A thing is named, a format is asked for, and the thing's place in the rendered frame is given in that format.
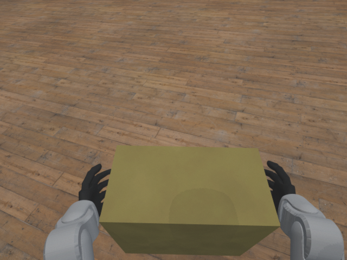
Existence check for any robot left hand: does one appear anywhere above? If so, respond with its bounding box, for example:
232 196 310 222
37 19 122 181
79 164 111 217

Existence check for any right robot forearm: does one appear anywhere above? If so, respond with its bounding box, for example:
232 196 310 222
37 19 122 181
278 194 345 260

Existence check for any robot right hand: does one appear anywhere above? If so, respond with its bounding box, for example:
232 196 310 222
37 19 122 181
264 161 296 215

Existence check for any left robot forearm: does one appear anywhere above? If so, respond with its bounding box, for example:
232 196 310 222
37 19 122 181
43 200 99 260

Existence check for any carton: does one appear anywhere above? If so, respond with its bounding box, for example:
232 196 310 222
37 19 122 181
99 145 280 256

